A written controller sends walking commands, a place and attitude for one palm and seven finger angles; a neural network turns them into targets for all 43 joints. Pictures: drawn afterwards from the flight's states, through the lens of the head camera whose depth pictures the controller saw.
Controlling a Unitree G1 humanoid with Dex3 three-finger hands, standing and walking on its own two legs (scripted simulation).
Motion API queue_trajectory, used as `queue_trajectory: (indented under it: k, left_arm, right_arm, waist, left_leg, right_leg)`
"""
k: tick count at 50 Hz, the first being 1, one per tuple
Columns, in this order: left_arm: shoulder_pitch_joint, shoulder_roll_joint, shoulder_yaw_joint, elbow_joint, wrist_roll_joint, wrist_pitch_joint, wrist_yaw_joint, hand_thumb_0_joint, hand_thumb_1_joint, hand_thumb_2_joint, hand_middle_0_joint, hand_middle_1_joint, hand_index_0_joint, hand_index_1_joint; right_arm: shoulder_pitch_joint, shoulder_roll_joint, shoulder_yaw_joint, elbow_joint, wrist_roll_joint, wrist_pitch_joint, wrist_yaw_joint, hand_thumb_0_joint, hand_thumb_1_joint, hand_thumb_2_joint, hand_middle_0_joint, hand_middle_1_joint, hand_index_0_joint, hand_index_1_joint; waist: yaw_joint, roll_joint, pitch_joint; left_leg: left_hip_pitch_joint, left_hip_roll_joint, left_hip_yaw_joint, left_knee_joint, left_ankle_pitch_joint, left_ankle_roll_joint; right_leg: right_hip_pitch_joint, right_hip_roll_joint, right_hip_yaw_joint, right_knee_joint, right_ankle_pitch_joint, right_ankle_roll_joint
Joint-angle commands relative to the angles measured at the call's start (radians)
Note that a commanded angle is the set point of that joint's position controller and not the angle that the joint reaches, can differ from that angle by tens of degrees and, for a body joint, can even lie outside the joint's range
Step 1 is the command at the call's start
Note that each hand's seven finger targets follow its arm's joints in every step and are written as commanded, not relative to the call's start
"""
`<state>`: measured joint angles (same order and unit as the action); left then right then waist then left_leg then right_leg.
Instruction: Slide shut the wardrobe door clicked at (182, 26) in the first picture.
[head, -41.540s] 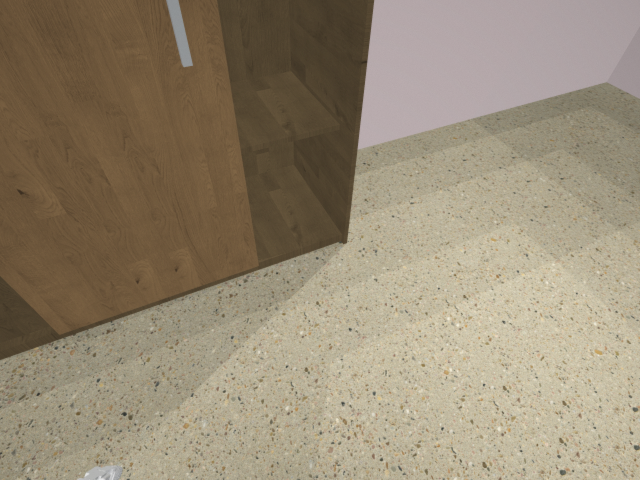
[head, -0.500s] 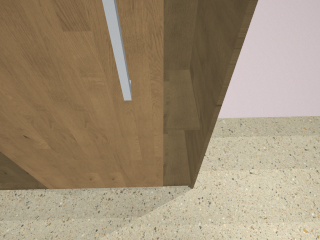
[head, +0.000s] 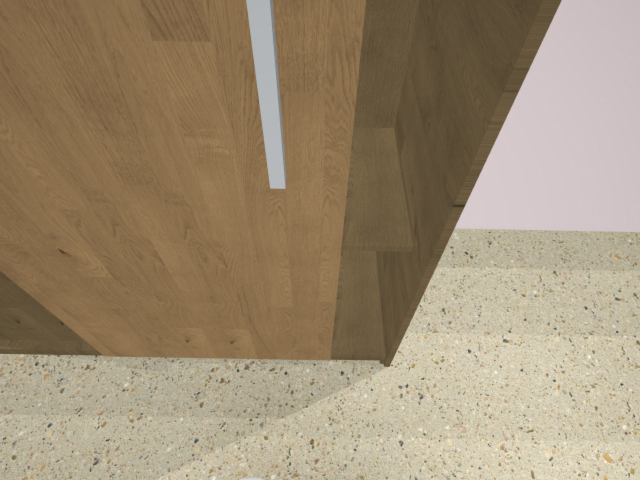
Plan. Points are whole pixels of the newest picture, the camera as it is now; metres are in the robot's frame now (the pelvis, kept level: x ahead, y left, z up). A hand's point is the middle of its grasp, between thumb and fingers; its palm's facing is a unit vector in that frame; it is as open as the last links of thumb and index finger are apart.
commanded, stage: come to a stop and stand still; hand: left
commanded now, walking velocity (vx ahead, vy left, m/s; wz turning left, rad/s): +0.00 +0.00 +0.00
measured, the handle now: (269, 68) +0.47 +0.09 +0.25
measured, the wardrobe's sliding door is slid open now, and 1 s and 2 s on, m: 0.17 0.17 0.17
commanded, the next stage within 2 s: look again from close up in 0.76 s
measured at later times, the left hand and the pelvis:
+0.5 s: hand out of the picture +0.00 +0.21 -0.16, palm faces -0.03 -0.97 -0.26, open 7.4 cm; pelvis -0.02 +0.01 +0.01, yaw -1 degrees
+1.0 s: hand out of the picture +0.05 +0.22 -0.16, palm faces -0.06 -0.96 -0.27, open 7.4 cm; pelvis +0.00 +0.01 +0.01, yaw -2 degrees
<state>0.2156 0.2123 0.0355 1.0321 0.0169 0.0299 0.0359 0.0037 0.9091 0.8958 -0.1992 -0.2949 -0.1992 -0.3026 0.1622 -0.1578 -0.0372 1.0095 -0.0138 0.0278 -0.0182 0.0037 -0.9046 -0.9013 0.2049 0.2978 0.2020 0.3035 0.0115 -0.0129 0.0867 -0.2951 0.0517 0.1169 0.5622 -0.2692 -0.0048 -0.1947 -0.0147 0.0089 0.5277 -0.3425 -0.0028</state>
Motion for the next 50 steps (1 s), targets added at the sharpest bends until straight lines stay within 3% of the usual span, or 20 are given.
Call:
queue_trajectory:
  k: [1, 2, 3, 4, 5, 6, 8, 10, 12, 14, 17, 23, 29, 50]
  left_arm:
    - [0.116, 0.15, 0.014, -0.083, 0.005, -0.08, 0.031, 0.0, 0.9, 0.9, -0.2, -0.3, -0.2, -0.3]
    - [0.125, 0.123, 0.01, -0.087, 0.006, -0.087, 0.036, 0.0, 0.9, 0.9, -0.2, -0.3, -0.2, -0.3]
    - [0.097, 0.126, 0.009, -0.099, 0.002, -0.085, 0.035, 0.0, 0.9, 0.9, -0.2, -0.3, -0.2, -0.3]
    - [0.08, 0.134, 0.005, -0.111, -0.005, -0.079, 0.03, 0.0, 0.9, 0.9, -0.2, -0.3, -0.2, -0.3]
    - [0.085, 0.111, -0.002, -0.11, -0.007, -0.071, 0.027, 0.0, 0.9, 0.9, -0.2, -0.3, -0.2, -0.3]
    - [0.104, 0.093, -0.006, -0.106, -0.001, -0.056, 0.026, 0.0, 0.9, 0.9, -0.2, -0.3, -0.2, -0.3]
    - [0.116, 0.082, -0.018, -0.087, 0.005, -0.051, 0.019, 0.0, 0.9, 0.9, -0.2, -0.3, -0.2, -0.3]
    - [0.112, 0.093, -0.026, -0.084, 0.004, -0.054, 0.011, 0.0, 0.9, 0.9, -0.2, -0.3, -0.2, -0.3]
    - [0.109, 0.101, -0.025, -0.083, 0.003, -0.053, 0.007, 0.0, 0.9, 0.9, -0.2, -0.3, -0.2, -0.3]
    - [0.113, 0.118, -0.021, -0.084, 0.002, -0.052, 0.004, 0.0, 0.9, 0.9, -0.2, -0.3, -0.2, -0.3]
    - [0.123, 0.118, -0.019, -0.079, 0.002, -0.052, 0.0, 0.0, 0.9, 0.9, -0.2, -0.3, -0.2, -0.3]
    - [0.106, 0.138, -0.02, -0.051, -0.001, -0.062, -0.002, 0.0, 0.9, 0.9, -0.2, -0.3, -0.2, -0.3]
    - [0.08, 0.164, -0.018, -0.021, -0.003, -0.062, -0.003, 0.0, 0.9, 0.9, -0.2, -0.3, -0.2, -0.3]
    - [-0.004, 0.228, -0.015, 0.001, -0.003, -0.058, -0.008, 0.0, 0.9, 0.9, -0.2, -0.3, -0.2, -0.3]
  right_arm:
    - [0.03, -0.112, -0.02, -0.13, 0.01, -0.028, 0.016, 0.0, -0.9, -0.9, 0.2, 0.3, 0.2, 0.3]
    - [0.026, -0.109, -0.018, -0.139, 0.013, -0.034, 0.013, 0.0, -0.9, -0.9, 0.2, 0.3, 0.2, 0.3]
    - [0.057, -0.103, -0.014, -0.121, 0.01, -0.035, 0.012, 0.0, -0.9, -0.9, 0.2, 0.3, 0.2, 0.3]
    - [0.09, -0.101, -0.012, -0.1, 0.007, -0.036, 0.011, 0.0, -0.9, -0.9, 0.2, 0.3, 0.2, 0.3]
    - [0.099, -0.131, -0.013, -0.09, 0.0, -0.04, 0.007, 0.0, -0.9, -0.9, 0.2, 0.3, 0.2, 0.3]
    - [0.082, -0.139, -0.01, -0.094, -0.002, -0.039, 0.006, 0.0, -0.9, -0.9, 0.2, 0.3, 0.2, 0.3]
    - [0.038, -0.137, -0.004, -0.1, 0.001, -0.034, 0.007, 0.0, -0.9, -0.9, 0.2, 0.3, 0.2, 0.3]
    - [0.047, -0.144, -0.002, -0.101, -0.001, -0.03, 0.012, 0.0, -0.9, -0.9, 0.2, 0.3, 0.2, 0.3]
    - [0.072, -0.151, 0.0, -0.087, -0.003, -0.031, 0.013, 0.0, -0.9, -0.9, 0.2, 0.3, 0.2, 0.3]
    - [0.086, -0.171, -0.001, -0.071, -0.005, -0.036, 0.012, 0.0, -0.9, -0.9, 0.2, 0.3, 0.2, 0.3]
    - [0.092, -0.183, 0.0, -0.059, -0.005, -0.046, 0.011, 0.0, -0.9, -0.9, 0.2, 0.3, 0.2, 0.3]
    - [0.103, -0.186, 0.008, -0.017, 0.0, -0.061, 0.007, 0.0, -0.9, -0.9, 0.2, 0.3, 0.2, 0.3]
    - [0.094, -0.214, 0.011, 0.027, 0.004, -0.07, 0.003, 0.0, -0.9, -0.9, 0.2, 0.3, 0.2, 0.3]
    - [-0.016, -0.275, 0.012, 0.051, 0.004, -0.071, 0.002, 0.0, -0.9, -0.9, 0.2, 0.3, 0.2, 0.3]
  waist:
    - [-0.006, -0.296, -0.24]
    - [-0.012, -0.238, -0.241]
    - [-0.039, -0.019, -0.242]
    - [-0.06, 0.053, -0.201]
    - [-0.047, 0.104, -0.141]
    - [-0.026, 0.111, -0.076]
    - [-0.012, 0.061, 0.071]
    - [-0.025, 0.005, 0.089]
    - [-0.031, -0.004, 0.066]
    - [-0.028, 0.03, 0.018]
    - [-0.019, 0.018, -0.017]
    - [-0.01, -0.009, -0.038]
    - [-0.009, 0.006, -0.056]
    - [-0.01, 0.021, -0.088]
  left_leg:
    - [-0.095, -0.014, -0.047, 0.135, -0.121, 0.017]
    - [-0.097, -0.019, -0.069, 0.124, -0.125, 0.025]
    - [0.004, -0.025, -0.063, 0.004, -0.041, 0.029]
    - [0.124, -0.012, -0.084, -0.068, 0.118, 0.037]
    - [0.153, 0.052, -0.14, -0.064, 0.27, 0.06]
    - [0.092, 0.086, -0.176, -0.089, 0.219, 0.079]
    - [-0.014, 0.067, -0.185, -0.152, 0.021, 0.072]
    - [-0.002, 0.033, -0.169, -0.177, -0.123, 0.05]
    - [0.023, 0.029, -0.171, -0.191, -0.152, 0.048]
    - [0.031, 0.035, -0.184, -0.214, -0.176, 0.053]
    - [0.03, 0.045, -0.196, -0.235, -0.166, 0.056]
    - [0.053, 0.05, -0.18, -0.236, -0.052, 0.055]
    - [0.088, 0.059, -0.166, -0.22, 0.071, 0.053]
    - [0.179, 0.074, -0.149, -0.226, 0.223, 0.043]
  right_leg:
    - [0.243, -0.164, 0.174, -0.021, 1.027, -0.077]
    - [0.254, -0.181, 0.176, -0.004, 1.053, -0.107]
    - [0.196, -0.185, 0.156, 0.027, 0.946, -0.114]
    - [0.064, -0.132, 0.116, 0.039, 0.708, -0.084]
    - [-0.037, -0.069, 0.082, 0.02, 0.456, -0.05]
    - [-0.063, -0.035, 0.062, -0.027, 0.212, -0.035]
    - [-0.113, -0.027, 0.071, -0.099, 0.049, -0.037]
    - [-0.177, -0.042, 0.111, -0.157, -0.091, -0.044]
    - [-0.2, -0.041, 0.121, -0.174, -0.166, -0.044]
    - [-0.168, -0.038, 0.107, -0.164, -0.152, -0.038]
    - [-0.134, -0.039, 0.099, -0.147, -0.098, -0.036]
    - [-0.08, -0.061, 0.099, -0.153, 0.017, -0.04]
    - [-0.042, -0.069, 0.102, -0.14, 0.131, -0.037]
    - [-0.011, -0.084, 0.108, -0.161, 0.256, -0.021]
